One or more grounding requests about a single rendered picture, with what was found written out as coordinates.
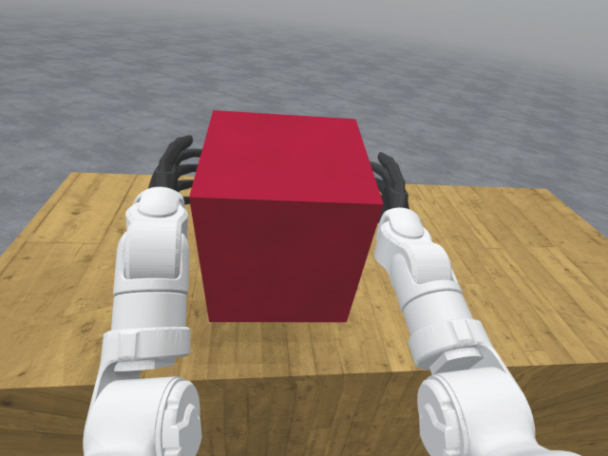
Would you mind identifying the robot left hand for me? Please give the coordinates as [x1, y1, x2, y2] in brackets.
[148, 135, 202, 205]

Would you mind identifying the carton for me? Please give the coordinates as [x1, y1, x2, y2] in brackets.
[189, 110, 384, 322]

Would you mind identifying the right robot forearm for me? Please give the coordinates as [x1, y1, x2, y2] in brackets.
[374, 208, 535, 434]

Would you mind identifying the robot left upper arm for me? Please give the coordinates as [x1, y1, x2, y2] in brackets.
[84, 376, 201, 456]

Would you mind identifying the pedestal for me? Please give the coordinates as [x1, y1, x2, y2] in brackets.
[0, 172, 608, 456]

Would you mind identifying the robot right upper arm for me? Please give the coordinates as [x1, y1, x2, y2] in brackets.
[417, 367, 581, 456]

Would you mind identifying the robot right hand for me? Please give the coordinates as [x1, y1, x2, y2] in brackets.
[370, 152, 409, 223]

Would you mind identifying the left robot forearm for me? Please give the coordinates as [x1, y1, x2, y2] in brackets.
[83, 187, 191, 455]

